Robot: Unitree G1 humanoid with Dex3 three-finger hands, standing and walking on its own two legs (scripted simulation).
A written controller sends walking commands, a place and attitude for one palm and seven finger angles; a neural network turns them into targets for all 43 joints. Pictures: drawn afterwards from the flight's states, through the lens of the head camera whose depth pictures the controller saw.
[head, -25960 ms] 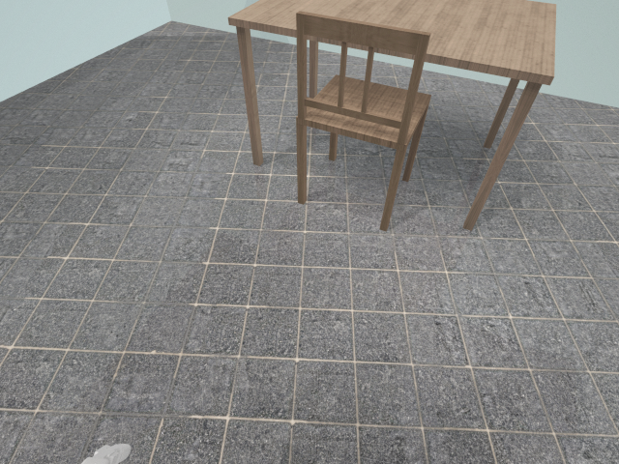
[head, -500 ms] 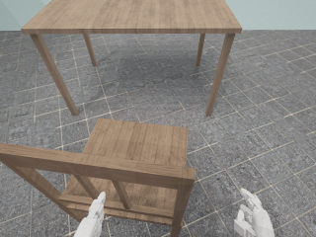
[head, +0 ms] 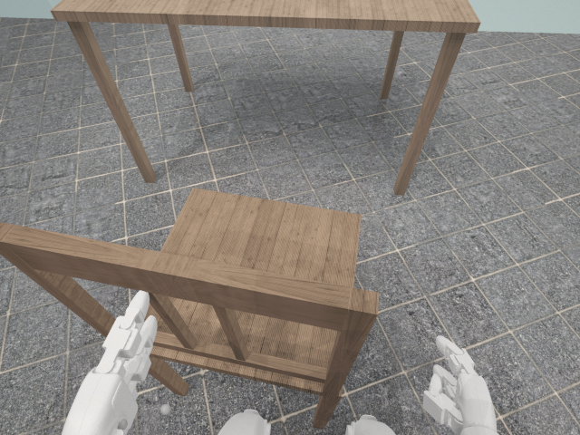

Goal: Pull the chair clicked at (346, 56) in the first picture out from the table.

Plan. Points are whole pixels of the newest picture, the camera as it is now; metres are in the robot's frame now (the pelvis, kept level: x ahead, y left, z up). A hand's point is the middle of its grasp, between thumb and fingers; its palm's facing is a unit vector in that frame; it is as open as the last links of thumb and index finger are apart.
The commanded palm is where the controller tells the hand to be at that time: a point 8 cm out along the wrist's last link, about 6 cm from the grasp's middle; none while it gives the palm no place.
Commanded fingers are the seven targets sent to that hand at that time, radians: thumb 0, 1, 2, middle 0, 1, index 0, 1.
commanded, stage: draw the hand back to the body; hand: left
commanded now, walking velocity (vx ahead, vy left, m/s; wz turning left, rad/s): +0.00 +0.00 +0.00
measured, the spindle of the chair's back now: (172, 318) +0.28 +0.20 -0.02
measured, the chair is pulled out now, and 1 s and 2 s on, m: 0.71 0.70 0.70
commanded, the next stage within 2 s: step back with the hand held close in 1.20 s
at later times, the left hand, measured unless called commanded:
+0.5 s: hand (48, 338) +0.18 +0.22 +0.18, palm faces +0.34 -0.85 -0.41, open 13.9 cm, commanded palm +0.13 +0.26 +0.21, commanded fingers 0.00 0.36 0.64 -0.12 -0.19 -0.12 -0.19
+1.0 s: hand out of the picture +0.23 +0.26 +0.25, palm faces +0.48 -0.76 -0.44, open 7.8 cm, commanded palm +0.17 +0.29 +0.26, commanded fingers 0.00 0.90 0.90 -0.20 -0.30 -0.20 -0.30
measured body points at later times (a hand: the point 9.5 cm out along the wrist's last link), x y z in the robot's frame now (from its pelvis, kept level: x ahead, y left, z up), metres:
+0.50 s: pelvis +0.01 -0.01 +0.06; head -0.01 -0.03 +0.51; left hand +0.16 +0.27 +0.20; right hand +0.20 -0.23 -0.01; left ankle +0.00 +0.12 -0.65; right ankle +0.02 -0.13 -0.65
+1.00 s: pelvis +0.03 -0.01 +0.08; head +0.02 -0.05 +0.53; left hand +0.20 +0.29 +0.27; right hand +0.22 -0.24 -0.02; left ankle +0.00 +0.12 -0.65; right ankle +0.02 -0.13 -0.65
